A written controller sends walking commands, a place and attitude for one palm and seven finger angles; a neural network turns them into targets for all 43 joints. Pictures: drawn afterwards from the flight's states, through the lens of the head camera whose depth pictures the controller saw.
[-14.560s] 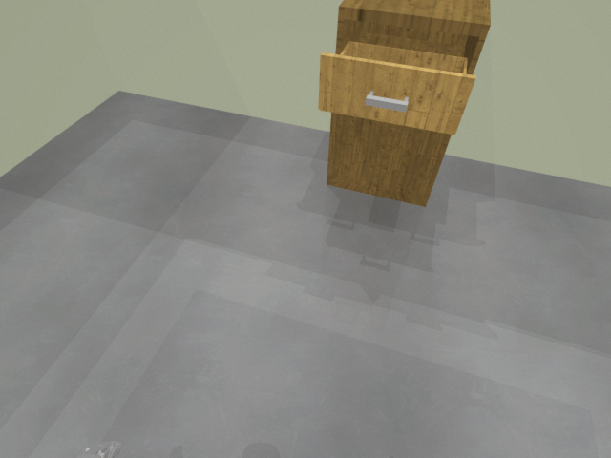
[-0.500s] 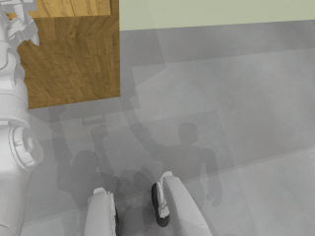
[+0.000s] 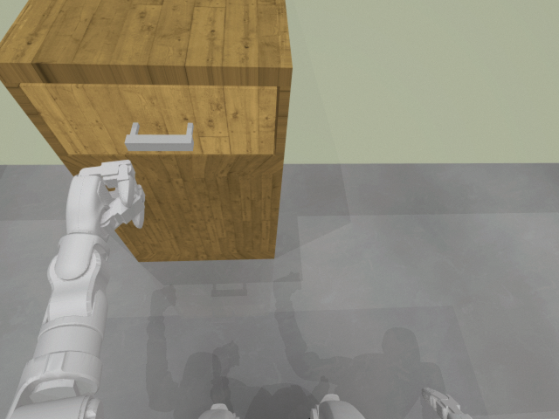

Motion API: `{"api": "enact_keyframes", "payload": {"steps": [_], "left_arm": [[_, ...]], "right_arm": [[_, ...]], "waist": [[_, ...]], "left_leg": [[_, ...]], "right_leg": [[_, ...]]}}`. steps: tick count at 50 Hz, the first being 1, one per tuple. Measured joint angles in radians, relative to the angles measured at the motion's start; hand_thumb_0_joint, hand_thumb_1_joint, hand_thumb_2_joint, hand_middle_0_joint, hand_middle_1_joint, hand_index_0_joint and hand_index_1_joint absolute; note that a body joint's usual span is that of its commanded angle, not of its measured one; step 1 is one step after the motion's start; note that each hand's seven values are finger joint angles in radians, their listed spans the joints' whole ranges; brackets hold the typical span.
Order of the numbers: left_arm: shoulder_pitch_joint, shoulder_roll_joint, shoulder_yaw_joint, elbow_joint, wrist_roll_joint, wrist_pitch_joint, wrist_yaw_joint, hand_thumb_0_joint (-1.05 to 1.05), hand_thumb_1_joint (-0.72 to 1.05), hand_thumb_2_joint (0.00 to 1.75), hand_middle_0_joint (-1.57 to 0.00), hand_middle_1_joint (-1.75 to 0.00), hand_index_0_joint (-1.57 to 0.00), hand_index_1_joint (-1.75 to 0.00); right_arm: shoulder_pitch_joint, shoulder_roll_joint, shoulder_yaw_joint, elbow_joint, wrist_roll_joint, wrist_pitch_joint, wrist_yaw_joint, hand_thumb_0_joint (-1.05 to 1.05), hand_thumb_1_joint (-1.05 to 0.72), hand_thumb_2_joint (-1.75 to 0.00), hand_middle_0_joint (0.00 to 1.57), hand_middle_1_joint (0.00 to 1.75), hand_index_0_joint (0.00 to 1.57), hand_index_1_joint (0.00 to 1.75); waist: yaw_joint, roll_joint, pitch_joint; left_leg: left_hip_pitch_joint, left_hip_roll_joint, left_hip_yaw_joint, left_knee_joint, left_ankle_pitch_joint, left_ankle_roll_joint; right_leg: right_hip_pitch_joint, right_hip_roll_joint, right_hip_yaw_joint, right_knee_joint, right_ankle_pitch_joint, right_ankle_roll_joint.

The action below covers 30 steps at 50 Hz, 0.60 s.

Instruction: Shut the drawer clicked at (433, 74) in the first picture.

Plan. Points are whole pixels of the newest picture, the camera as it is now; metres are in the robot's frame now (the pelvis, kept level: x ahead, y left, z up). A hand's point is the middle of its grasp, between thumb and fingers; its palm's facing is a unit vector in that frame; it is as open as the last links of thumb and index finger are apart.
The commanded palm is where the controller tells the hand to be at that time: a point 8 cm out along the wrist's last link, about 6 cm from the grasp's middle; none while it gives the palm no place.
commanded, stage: draw the hand back to the body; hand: left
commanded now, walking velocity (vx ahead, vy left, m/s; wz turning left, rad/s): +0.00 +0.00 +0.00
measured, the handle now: (161, 135) +0.62 +0.23 -0.04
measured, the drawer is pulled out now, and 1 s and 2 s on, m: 0.00 0.00 0.00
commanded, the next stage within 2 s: step back with the hand held close in 0.94 s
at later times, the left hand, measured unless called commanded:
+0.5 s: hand (37, 272) +0.26 +0.23 +0.16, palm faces +0.30 -0.91 -0.30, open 3.2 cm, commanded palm +0.20 +0.27 +0.18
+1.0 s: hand out of the picture +0.17 +0.24 +0.22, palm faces +0.44 -0.81 -0.39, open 3.2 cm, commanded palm +0.12 +0.28 +0.23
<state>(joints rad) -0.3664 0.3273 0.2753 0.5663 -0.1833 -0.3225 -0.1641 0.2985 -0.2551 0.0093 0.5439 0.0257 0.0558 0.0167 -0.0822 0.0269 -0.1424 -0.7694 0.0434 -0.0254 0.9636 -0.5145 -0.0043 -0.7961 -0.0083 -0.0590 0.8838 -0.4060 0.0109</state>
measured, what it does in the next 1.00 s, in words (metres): rises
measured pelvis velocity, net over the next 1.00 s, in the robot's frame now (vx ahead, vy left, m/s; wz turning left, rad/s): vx -0.01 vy -0.01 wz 0.02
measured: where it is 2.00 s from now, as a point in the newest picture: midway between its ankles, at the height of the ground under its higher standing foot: outside the picture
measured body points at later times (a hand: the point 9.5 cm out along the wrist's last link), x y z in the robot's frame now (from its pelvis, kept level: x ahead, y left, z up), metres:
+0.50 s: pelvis +0.01 +0.00 +0.05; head +0.00 -0.02 +0.50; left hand +0.24 +0.27 +0.18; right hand +0.20 -0.21 -0.03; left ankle -0.04 +0.12 -0.68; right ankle +0.00 -0.13 -0.68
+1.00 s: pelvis -0.01 -0.01 +0.06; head -0.03 -0.03 +0.51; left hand +0.14 +0.28 +0.24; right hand +0.19 -0.22 -0.03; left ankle -0.04 +0.12 -0.68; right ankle +0.00 -0.13 -0.68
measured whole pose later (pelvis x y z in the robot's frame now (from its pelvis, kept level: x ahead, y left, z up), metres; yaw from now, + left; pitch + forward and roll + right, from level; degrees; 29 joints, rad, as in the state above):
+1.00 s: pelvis -0.01 -0.01 +0.06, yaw +1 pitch -5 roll -1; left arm 0.51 0.31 0.29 -0.44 -0.05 -0.09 0.10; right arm 0.22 -0.22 0.03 0.63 -0.01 -0.13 -0.09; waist 0.08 0.07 0.02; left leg -0.06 0.02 -0.01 0.44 -0.29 -0.01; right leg -0.11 -0.02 -0.05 0.42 -0.22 0.01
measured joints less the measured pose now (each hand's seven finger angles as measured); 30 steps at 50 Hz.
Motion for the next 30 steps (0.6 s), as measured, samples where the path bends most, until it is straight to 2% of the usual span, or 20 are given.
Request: {"api": "enact_keyframes", "payload": {"steps": [4,7,9,12,15,22,30], "left_arm": [[0.092,-0.016,-0.031,-0.075,-0.030,0.015,-0.034,0.01,0.90,0.90,-1.40,-1.60,-1.40,-1.60],[0.173,-0.012,-0.080,-0.169,0.048,0.091,0.053,0.01,0.90,0.90,-1.40,-1.60,-1.40,-1.60],[0.231,-0.014,-0.109,-0.231,0.081,0.146,0.118,0.01,0.90,0.90,-1.40,-1.60,-1.40,-1.60],[0.303,-0.020,-0.132,-0.312,0.109,0.210,0.188,0.01,0.90,0.90,-1.40,-1.60,-1.40,-1.60],[0.361,-0.024,-0.138,-0.393,0.120,0.248,0.230,0.01,0.89,0.90,-1.40,-1.60,-1.40,-1.60],[0.512,-0.028,-0.129,-0.604,0.121,0.277,0.253,0.01,0.90,0.90,-1.40,-1.60,-1.40,-1.60],[0.700,-0.020,-0.078,-0.820,0.120,0.278,0.246,0.01,0.89,0.90,-1.40,-1.60,-1.40,-1.60]], "right_arm": [[-0.023,-0.010,-0.006,-0.017,0.013,-0.008,-0.011,0.01,-0.91,-0.89,0.20,0.30,0.20,0.30],[-0.045,-0.002,-0.009,-0.026,0.016,0.010,-0.033,0.01,-0.91,-0.89,0.20,0.30,0.20,0.30],[-0.058,0.005,-0.004,-0.031,0.018,0.017,-0.052,0.01,-0.91,-0.89,0.20,0.30,0.20,0.30],[-0.074,0.013,0.011,-0.030,0.017,0.014,-0.076,0.01,-0.91,-0.89,0.20,0.30,0.20,0.30],[-0.087,0.021,0.026,-0.022,0.014,-0.005,-0.093,0.01,-0.91,-0.89,0.20,0.30,0.20,0.30],[-0.108,0.032,0.047,0.005,-0.001,-0.063,-0.095,0.01,-0.91,-0.89,0.20,0.30,0.20,0.30],[-0.114,0.037,0.042,0.031,-0.023,-0.107,-0.085,0.02,-0.91,-0.89,0.20,0.30,0.20,0.30]], "waist": [[0.019,0.007,0.006],[0.035,0.003,0.026],[0.044,0.006,0.042],[0.059,0.008,0.064],[0.076,0.011,0.085],[0.113,0.026,0.117],[0.136,0.038,0.135]], "left_leg": [[0.085,-0.005,0.004,-0.042,0.012,0.003],[0.175,-0.016,0.018,-0.102,0.032,0.006],[0.241,-0.022,0.024,-0.153,0.053,0.008],[0.334,-0.029,0.028,-0.228,0.084,0.011],[0.418,-0.033,0.027,-0.296,0.111,0.011],[0.580,-0.037,0.027,-0.435,0.168,0.010],[0.675,-0.032,0.024,-0.517,0.204,0.005]], "right_leg": [[0.084,-0.005,0.003,-0.037,0.008,0.002],[0.162,-0.014,0.015,-0.076,0.020,0.006],[0.223,-0.019,0.020,-0.117,0.035,0.009],[0.312,-0.024,0.023,-0.180,0.058,0.009],[0.394,-0.027,0.021,-0.241,0.080,0.009],[0.552,-0.028,0.017,-0.368,0.128,0.009],[0.649,-0.022,0.012,-0.450,0.162,0.006]]}}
